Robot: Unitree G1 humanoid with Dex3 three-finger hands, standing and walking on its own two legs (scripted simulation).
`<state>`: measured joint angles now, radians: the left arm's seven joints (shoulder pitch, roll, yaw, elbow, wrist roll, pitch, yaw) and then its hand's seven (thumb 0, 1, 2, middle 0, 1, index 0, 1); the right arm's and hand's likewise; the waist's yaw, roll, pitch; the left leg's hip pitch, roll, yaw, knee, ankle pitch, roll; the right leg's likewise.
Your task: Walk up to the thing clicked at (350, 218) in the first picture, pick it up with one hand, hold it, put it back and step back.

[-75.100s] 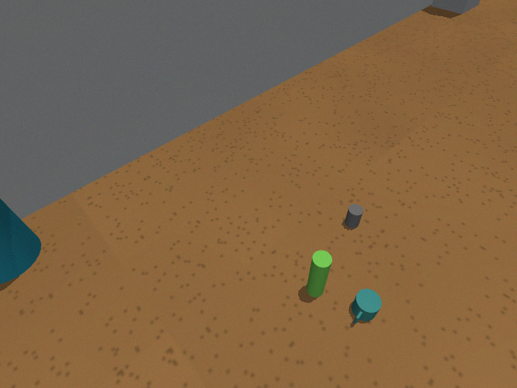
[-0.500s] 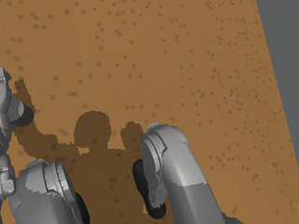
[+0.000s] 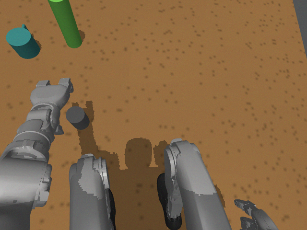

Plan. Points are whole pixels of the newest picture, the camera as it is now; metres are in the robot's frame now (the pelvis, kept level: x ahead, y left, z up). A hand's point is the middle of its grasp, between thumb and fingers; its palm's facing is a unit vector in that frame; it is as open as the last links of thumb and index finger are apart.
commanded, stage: withdraw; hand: left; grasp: from above
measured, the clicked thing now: (78, 118) +0.51 +0.20 -0.34
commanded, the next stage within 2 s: home in 0.24 s
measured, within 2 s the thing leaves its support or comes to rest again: neither
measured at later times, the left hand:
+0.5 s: hand (51, 100) +0.52 +0.24 -0.17, palm faces -0.35 -0.01 -0.94, open 13.4 cm
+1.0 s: hand (28, 144) +0.35 +0.22 +0.01, palm faces -0.30 -0.57 -0.76, open 7.8 cm
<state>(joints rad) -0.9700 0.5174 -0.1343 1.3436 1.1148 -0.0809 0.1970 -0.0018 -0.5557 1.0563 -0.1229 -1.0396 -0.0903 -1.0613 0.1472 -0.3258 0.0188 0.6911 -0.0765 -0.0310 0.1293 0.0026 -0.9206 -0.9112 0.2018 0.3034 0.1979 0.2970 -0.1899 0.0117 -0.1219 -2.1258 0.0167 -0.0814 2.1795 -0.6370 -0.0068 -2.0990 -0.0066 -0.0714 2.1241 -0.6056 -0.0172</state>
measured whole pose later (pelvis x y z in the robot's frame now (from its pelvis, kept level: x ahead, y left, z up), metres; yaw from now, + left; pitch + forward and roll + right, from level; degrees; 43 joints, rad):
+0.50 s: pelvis +0.02 +0.01 -0.04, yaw -1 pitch +37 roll -6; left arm -0.98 0.60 0.02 1.34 1.17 -0.07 0.41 0.00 -0.42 0.97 -0.20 -0.93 -0.19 -0.91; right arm 0.21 -0.24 0.02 0.78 -0.12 -0.07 0.16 0.00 -0.91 -0.90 0.20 0.30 0.20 0.30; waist -0.22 0.06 -0.11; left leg -2.27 0.02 -0.07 2.32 -0.70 0.01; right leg -2.23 0.00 -0.06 2.25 -0.67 0.01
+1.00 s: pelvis +0.02 +0.00 +0.12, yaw +2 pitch +30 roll -3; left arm -0.29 0.35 -0.07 0.60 0.59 0.13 0.17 0.00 0.78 0.91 -0.22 -0.35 -0.22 -0.35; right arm 0.11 -0.27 -0.05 0.64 0.01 -0.01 0.01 0.01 -0.91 -0.90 0.20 0.30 0.20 0.30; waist -0.07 0.04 -0.22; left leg -1.70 0.01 -0.06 1.81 -0.63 -0.01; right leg -1.67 -0.01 -0.06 1.76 -0.61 -0.01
